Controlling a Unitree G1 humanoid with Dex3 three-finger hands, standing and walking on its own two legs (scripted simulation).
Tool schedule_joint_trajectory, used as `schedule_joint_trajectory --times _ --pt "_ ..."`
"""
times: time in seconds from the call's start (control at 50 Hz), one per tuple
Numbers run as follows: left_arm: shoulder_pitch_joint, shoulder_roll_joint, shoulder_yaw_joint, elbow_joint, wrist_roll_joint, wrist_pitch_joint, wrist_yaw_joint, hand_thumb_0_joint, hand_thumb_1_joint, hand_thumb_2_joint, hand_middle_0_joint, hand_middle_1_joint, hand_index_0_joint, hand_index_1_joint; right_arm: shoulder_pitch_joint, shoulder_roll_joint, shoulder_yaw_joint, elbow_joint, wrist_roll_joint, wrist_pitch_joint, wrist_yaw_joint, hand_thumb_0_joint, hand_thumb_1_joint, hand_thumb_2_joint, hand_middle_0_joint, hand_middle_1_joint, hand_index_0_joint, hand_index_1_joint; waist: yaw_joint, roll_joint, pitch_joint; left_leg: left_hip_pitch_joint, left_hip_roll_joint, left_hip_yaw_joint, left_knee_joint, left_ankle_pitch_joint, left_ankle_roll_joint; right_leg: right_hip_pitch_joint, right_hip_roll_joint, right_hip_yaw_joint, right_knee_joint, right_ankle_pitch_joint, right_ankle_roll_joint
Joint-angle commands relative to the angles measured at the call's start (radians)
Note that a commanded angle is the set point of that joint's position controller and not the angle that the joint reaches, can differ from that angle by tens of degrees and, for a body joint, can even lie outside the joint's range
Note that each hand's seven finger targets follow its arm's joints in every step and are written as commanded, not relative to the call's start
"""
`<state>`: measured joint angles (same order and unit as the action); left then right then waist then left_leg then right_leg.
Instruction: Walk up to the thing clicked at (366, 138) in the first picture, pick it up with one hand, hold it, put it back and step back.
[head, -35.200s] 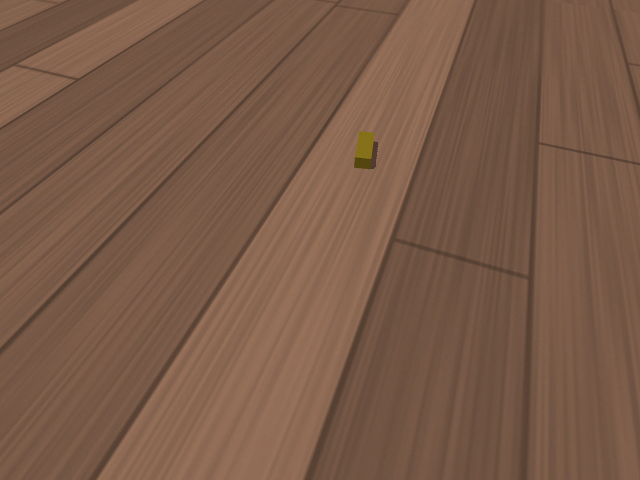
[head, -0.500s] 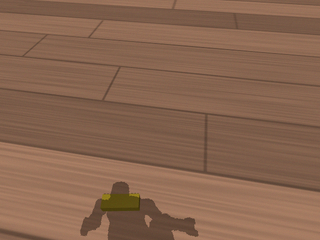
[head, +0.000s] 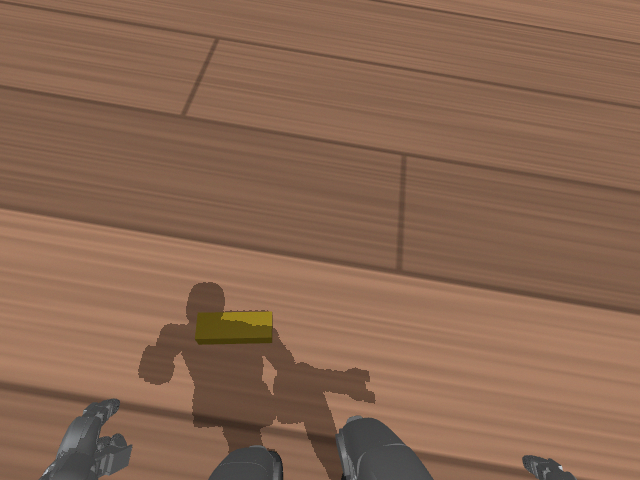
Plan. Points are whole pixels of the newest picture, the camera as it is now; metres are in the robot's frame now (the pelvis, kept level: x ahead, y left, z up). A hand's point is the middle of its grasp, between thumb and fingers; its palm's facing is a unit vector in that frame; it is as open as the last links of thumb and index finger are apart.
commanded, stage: step back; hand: left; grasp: from above
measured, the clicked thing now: (235, 328) +0.49 +0.19 -0.74
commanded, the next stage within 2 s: none
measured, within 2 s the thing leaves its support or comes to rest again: neither
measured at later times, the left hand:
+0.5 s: hand out of the picture +0.03 +0.26 -0.14, palm faces -0.04 -0.91 -0.41, open 7.4 cm
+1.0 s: hand out of the picture -0.14 +0.28 -0.17, palm faces -0.09 -0.92 -0.39, open 7.4 cm
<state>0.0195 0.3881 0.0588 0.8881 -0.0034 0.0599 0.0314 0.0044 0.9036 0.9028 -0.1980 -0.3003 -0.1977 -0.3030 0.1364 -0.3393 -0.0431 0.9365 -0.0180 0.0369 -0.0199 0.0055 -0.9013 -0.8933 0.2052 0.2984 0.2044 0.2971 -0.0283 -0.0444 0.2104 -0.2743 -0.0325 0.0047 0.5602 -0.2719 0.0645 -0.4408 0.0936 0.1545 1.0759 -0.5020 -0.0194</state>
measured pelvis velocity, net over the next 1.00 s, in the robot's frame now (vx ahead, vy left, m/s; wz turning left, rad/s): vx -0.25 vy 0.01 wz -0.10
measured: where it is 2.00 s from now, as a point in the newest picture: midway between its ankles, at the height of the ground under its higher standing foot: outside the picture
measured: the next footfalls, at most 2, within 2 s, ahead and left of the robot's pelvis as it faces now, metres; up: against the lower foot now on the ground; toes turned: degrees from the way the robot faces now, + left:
right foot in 0.22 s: -0.01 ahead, -0.13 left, +0.00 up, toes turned -1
left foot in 0.60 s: -0.11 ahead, +0.13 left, +0.00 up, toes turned -3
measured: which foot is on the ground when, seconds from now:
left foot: down 0.00-0.26, up 0.28-0.58, down 0.60-1.00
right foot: up 0.00-0.20, down 0.22-0.62, up 0.64-1.00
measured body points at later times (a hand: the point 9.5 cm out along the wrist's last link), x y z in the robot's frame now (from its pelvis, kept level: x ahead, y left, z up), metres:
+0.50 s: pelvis -0.10 +0.00 +0.00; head -0.03 -0.02 +0.44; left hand +0.03 +0.30 -0.11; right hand +0.00 -0.32 -0.13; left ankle -0.14 +0.14 -0.67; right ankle -0.05 -0.12 -0.73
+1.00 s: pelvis -0.25 +0.01 -0.01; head -0.18 +0.02 +0.43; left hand -0.13 +0.32 -0.14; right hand -0.13 -0.31 -0.11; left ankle -0.15 +0.13 -0.73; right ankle -0.29 -0.13 -0.72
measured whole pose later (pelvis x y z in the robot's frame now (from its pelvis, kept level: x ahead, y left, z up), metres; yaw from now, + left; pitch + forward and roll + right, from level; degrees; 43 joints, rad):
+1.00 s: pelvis -0.25 +0.01 -0.01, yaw -5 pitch -2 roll +0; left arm 0.19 0.41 0.09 0.83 0.02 0.06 0.01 0.01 0.90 0.90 -0.20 -0.30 -0.20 -0.30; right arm 0.08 -0.37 -0.04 0.79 -0.03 0.02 -0.02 0.00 -0.90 -0.89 0.21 0.30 0.21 0.30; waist 0.01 -0.04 0.20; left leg -0.39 0.05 0.02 0.62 -0.19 0.00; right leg -0.28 0.03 0.10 0.82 -0.47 0.02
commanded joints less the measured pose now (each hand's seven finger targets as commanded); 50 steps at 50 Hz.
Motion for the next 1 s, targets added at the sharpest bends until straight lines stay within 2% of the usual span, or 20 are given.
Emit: schedule_joint_trajectory --times 0.0,0.12,0.2,0.22,0.24,0.26,0.28,0.36,0.5,0.56,0.58,0.6,0.62,0.64,0.7,0.76,0.82,0.86,0.94,0.98 --pt "0.092 0.168 0.053 -0.062 0.009 -0.015 0.01 0.0 0.9 0.9 -0.2 -0.3 -0.2 -0.3 0.016 -0.246 -0.069 -0.106 -0.003 -0.029 -0.024 0.0 -0.9 -0.9 0.2 0.3 0.2 0.3 0.002 0.154 -0.281 0.304 0.242 -0.214 -0.065 0.701 0.101 -0.05 -0.023 -0.007 -0.041 0.024 0.03" --pt "0.113 0.168 0.064 -0.073 0.019 -0.033 0.0 0.0 0.9 0.9 -0.2 -0.3 -0.2 -0.3 0.006 -0.276 -0.075 -0.134 0.003 -0.022 -0.018 0.0 -0.9 -0.9 0.2 0.3 0.2 0.3 -0.014 0.173 -0.272 0.221 0.293 -0.247 -0.058 0.543 0.163 0.074 -0.076 -0.093 -0.297 0.034 0.018" --pt "0.213 0.158 0.069 -0.038 0.032 -0.051 -0.01 0.0 0.9 0.9 -0.2 -0.3 -0.2 -0.3 -0.061 -0.276 -0.07 -0.145 0.016 -0.017 -0.006 0.0 -0.9 -0.9 0.2 0.3 0.2 0.3 0.044 0.117 -0.275 0.047 0.233 -0.197 -0.001 0.267 0.089 0.273 -0.084 -0.111 -0.602 0.308 -0.031" --pt "0.222 0.192 0.077 -0.041 0.039 -0.056 -0.011 0.0 0.9 0.9 -0.2 -0.3 -0.2 -0.3 -0.061 -0.255 -0.063 -0.15 0.024 -0.018 -0.003 0.0 -0.9 -0.9 0.2 0.3 0.2 0.3 0.042 0.037 -0.292 -0.042 0.186 -0.166 0.048 0.174 0.046 0.323 -0.159 0.008 -0.6 0.403 -0.064" --pt "0.203 0.244 0.088 -0.06 0.039 -0.059 -0.014 0.0 0.9 0.9 -0.2 -0.3 -0.2 -0.3 -0.07 -0.231 -0.052 -0.162 0.029 -0.018 0.001 0.0 -0.9 -0.9 0.2 0.3 0.2 0.3 0.041 -0.099 -0.262 -0.141 0.065 -0.093 0.177 0.014 -0.012 0.305 -0.288 0.19 -0.679 0.429 -0.15" --pt "0.129 0.32 0.101 -0.091 0.036 -0.054 -0.015 0.0 0.9 0.9 -0.2 -0.3 -0.2 -0.3 -0.069 -0.216 -0.058 -0.153 0.027 -0.011 -0.005 0.0 -0.9 -0.9 0.2 0.3 0.2 0.3 0.06 -0.252 -0.207 -0.131 -0.066 -0.04 0.416 -0.302 -0.049 0.146 -0.476 0.384 -0.759 0.488 -0.307" --pt "0.087 0.302 0.1 -0.126 0.041 -0.058 -0.013 0.0 0.9 0.9 -0.2 -0.3 -0.2 -0.3 -0.044 -0.238 -0.063 -0.136 0.019 -0.006 -0.008 0.0 -0.9 -0.9 0.2 0.3 0.2 0.3 0.051 -0.194 -0.164 -0.104 -0.055 -0.132 0.569 -0.36 -0.063 0.066 -0.496 0.407 -0.759 0.507 -0.325" --pt "0.05 0.206 0.083 -0.152 0.037 -0.061 0.0 0.0 0.9 0.9 -0.2 -0.3 -0.2 -0.3 0.024 -0.224 -0.05 -0.109 0.026 -0.013 -0.001 0.0 -0.9 -0.9 0.2 0.3 0.2 0.3 0.021 -0.076 -0.193 -0.184 -0.109 -0.164 0.638 -0.242 -0.067 0.207 -0.322 0.108 -0.668 0.694 -0.213" --pt "0.141 0.203 0.077 -0.182 0.042 -0.037 0.004 0.0 0.9 0.9 -0.2 -0.3 -0.2 -0.3 0.054 -0.204 -0.041 -0.139 0.016 -0.031 -0.011 0.0 -0.9 -0.9 0.2 0.3 0.2 0.3 0.066 -0.172 -0.312 -0.15 0.012 -0.07 0.122 -0.227 -0.08 0.48 -0.317 0.063 -0.539 0.762 -0.186" --pt "0.109 0.218 0.074 -0.196 0.017 -0.012 -0.009 0.0 0.9 0.9 -0.2 -0.3 -0.2 -0.3 0.129 -0.208 -0.058 -0.102 -0.005 -0.043 -0.011 0.0 -0.9 -0.9 0.2 0.3 0.2 0.3 0.018 -0.135 -0.324 0.051 0.004 -0.006 -0.216 0.133 -0.064 0.347 -0.26 0.004 -0.413 0.669 -0.112" --pt "0.122 0.179 0.063 -0.206 0.013 -0.006 -0.013 0.0 0.9 0.9 -0.2 -0.3 -0.2 -0.3 0.122 -0.258 -0.073 -0.111 -0.02 -0.048 -0.013 0.0 -0.9 -0.9 0.2 0.3 0.2 0.3 0.026 -0.037 -0.327 0.145 0.107 -0.155 -0.207 0.207 -0.035 0.195 -0.206 -0.011 -0.361 0.485 -0.063" --pt "0.125 0.137 0.057 -0.219 0.009 -0.008 -0.013 0.0 0.9 0.9 -0.2 -0.3 -0.2 -0.3 0.091 -0.362 -0.095 -0.125 -0.03 -0.047 -0.009 0.0 -0.9 -0.9 0.2 0.3 0.2 0.3 0.031 0.218 -0.311 0.221 0.325 -0.442 -0.223 0.372 0.051 -0.032 -0.045 -0.089 -0.208 0.118 -0.016" --pt "0.04 0.182 0.077 -0.221 0.017 -0.01 0.001 0.0 0.9 0.9 -0.2 -0.3 -0.2 -0.3 0.066 -0.432 -0.107 -0.141 -0.016 -0.042 -0.002 0.0 -0.9 -0.9 0.2 0.3 0.2 0.3 -0.032 0.277 -0.259 0.034 0.444 -0.545 -0.24 0.39 0.22 -0.008 0.002 -0.012 -0.047 -0.151 0.006" --pt "0.02 0.205 0.083 -0.209 0.03 -0.012 0.007 0.0 0.9 0.9 -0.2 -0.3 -0.2 -0.3 0.029 -0.412 -0.103 -0.144 -0.02 -0.047 -0.007 0.0 -0.9 -0.9 0.2 0.3 0.2 0.3 -0.03 0.248 -0.204 -0.058 0.458 -0.566 -0.248 0.349 0.252 0.006 -0.021 0.045 0.075 -0.15 0.008" --pt "0.172 0.176 0.082 -0.154 0.002 -0.007 -0.007 0.0 0.9 0.9 -0.2 -0.3 -0.2 -0.3 -0.09 -0.276 -0.061 -0.172 -0.019 -0.049 -0.014 0.0 -0.9 -0.9 0.2 0.3 0.2 0.3 0.08 0.164 -0.184 0.09 0.251 -0.209 -0.146 0.524 0.113 -0.089 0.017 0.066 0.178 0.017 -0.011" --pt "0.159 0.168 0.088 -0.157 0.015 -0.011 -0.01 0.0 0.9 0.9 -0.2 -0.3 -0.2 -0.3 0.015 -0.261 -0.063 -0.153 -0.01 -0.05 -0.017 0.0 -0.9 -0.9 0.2 0.3 0.2 0.3 0.027 0.168 -0.218 0.185 0.238 -0.225 -0.104 0.564 0.121 -0.091 0.02 0.036 0.154 0.029 0.029" --pt "0.165 0.167 0.08 -0.168 0.02 -0.017 -0.008 0.0 0.9 0.9 -0.2 -0.3 -0.2 -0.3 0.038 -0.277 -0.073 -0.171 -0.003 -0.044 -0.023 0.0 -0.9 -0.9 0.2 0.3 0.2 0.3 -0.005 0.192 -0.244 0.26 0.291 -0.24 -0.088 0.549 0.189 -0.092 -0.007 0.014 0.04 -0.01 0.059" --pt "0.154 0.166 0.08 -0.17 0.019 -0.02 -0.011 0.0 0.9 0.9 -0.2 -0.3 -0.2 -0.3 0.049 -0.286 -0.074 -0.176 -0.006 -0.042 -0.023 0.0 -0.9 -0.9 0.2 0.3 0.2 0.3 -0.021 0.203 -0.25 0.252 0.296 -0.237 -0.082 0.53 0.197 -0.052 -0.029 -0.013 -0.067 -0.022 0.064" --pt "0.223 0.168 0.08 -0.136 0.022 -0.024 -0.019 0.0 0.9 0.9 -0.2 -0.3 -0.2 -0.3 0.0 -0.315 -0.082 -0.202 -0.011 -0.029 -0.016 0.0 -0.9 -0.9 0.2 0.3 0.2 0.3 0.004 0.254 -0.303 0.173 0.293 -0.233 -0.071 0.378 0.167 0.107 -0.082 -0.097 -0.334 0.025 0.036" --pt "0.313 0.167 0.087 -0.091 0.024 -0.031 -0.027 0.0 0.9 0.9 -0.2 -0.3 -0.2 -0.3 -0.039 -0.324 -0.084 -0.214 -0.003 -0.017 -0.012 0.0 -0.9 -0.9 0.2 0.3 0.2 0.3 0.05 0.243 -0.337 0.097 0.261 -0.198 -0.015 0.305 0.126 0.248 -0.09 -0.131 -0.577 0.181 0.009"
